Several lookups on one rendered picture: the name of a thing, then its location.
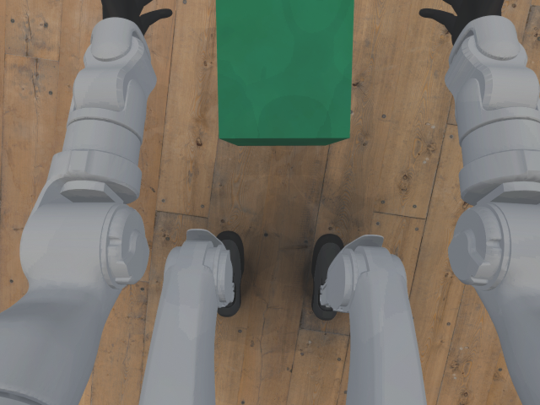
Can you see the right robot hand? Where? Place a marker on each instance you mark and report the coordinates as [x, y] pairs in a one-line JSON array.
[[466, 10]]

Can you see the left robot hand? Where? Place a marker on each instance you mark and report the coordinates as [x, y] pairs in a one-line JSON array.
[[131, 9]]

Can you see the robot right forearm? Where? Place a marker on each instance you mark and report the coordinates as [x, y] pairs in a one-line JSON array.
[[497, 111]]

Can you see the right robot thigh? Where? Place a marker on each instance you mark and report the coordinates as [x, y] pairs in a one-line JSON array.
[[385, 367]]

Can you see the right robot foot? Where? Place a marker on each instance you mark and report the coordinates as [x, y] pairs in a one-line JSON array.
[[326, 249]]

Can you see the robot left upper arm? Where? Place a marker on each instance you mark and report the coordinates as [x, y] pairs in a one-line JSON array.
[[77, 257]]

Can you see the robot right upper arm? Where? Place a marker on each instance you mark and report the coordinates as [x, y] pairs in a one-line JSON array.
[[496, 249]]

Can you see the robot left forearm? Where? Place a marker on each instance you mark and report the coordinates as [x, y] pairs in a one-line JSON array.
[[99, 158]]

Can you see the carton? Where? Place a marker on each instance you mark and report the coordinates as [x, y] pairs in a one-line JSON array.
[[284, 71]]

